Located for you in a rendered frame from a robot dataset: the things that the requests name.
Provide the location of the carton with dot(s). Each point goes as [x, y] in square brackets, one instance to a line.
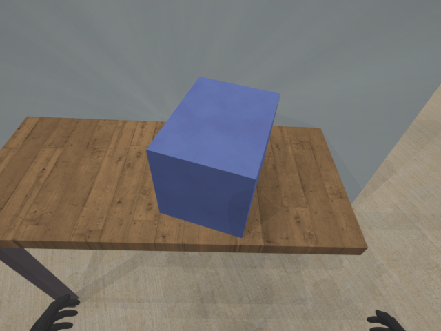
[206, 160]

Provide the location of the left robot hand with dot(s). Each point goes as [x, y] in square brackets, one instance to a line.
[52, 314]

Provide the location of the table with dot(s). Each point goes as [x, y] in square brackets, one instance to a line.
[86, 184]

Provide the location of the right robot hand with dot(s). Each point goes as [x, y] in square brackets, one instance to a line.
[385, 319]

